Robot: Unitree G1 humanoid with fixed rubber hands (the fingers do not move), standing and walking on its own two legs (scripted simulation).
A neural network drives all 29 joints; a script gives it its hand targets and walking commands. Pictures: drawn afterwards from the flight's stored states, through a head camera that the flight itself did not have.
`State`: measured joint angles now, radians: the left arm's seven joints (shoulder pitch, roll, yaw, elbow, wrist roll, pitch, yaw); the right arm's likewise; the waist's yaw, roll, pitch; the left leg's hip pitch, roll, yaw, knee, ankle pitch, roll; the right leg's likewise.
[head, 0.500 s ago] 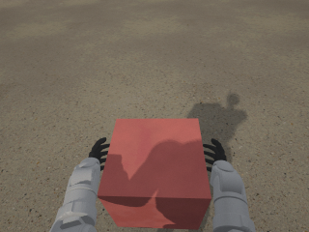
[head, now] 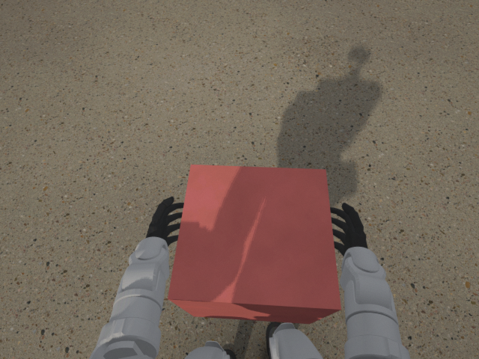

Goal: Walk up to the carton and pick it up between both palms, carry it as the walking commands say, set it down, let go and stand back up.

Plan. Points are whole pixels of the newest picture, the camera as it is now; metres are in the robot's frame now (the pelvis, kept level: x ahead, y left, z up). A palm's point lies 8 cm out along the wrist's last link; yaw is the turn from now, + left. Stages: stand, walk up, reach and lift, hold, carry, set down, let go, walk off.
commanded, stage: set down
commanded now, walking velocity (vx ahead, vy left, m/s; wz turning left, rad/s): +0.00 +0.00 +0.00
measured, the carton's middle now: (254, 249) +0.33 -0.04 -0.14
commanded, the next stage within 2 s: none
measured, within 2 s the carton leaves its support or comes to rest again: neither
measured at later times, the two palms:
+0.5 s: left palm (176, 241) +0.36 +0.12 -0.14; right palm (343, 241) +0.33 -0.22 -0.14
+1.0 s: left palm (182, 239) +0.39 +0.13 -0.22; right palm (326, 241) +0.36 -0.22 -0.23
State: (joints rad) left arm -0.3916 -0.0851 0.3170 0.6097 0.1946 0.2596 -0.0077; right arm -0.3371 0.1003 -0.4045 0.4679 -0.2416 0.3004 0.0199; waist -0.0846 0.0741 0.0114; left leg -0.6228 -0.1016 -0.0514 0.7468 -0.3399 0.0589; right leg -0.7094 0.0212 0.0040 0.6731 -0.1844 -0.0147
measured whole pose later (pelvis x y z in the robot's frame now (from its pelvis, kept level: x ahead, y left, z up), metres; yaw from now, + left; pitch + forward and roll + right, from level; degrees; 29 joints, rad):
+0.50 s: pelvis -0.03 -0.02 -0.08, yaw +0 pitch +28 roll +2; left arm -0.55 -0.02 0.33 0.63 0.11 0.24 0.02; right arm -0.55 0.06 -0.40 0.52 -0.20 0.29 -0.01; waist -0.05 0.05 -0.14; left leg -1.20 -0.10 -0.01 1.20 -0.48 0.03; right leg -1.31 0.04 0.01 1.13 -0.30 -0.03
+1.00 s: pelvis -0.04 -0.02 -0.17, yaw +0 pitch +36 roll +2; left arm -0.71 0.05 0.35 0.69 0.04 0.24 0.01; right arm -0.69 0.02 -0.36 0.55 -0.14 0.30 -0.07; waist -0.04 0.07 -0.18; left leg -1.58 -0.12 0.01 1.53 -0.58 0.03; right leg -1.70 0.04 0.01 1.45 -0.38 -0.03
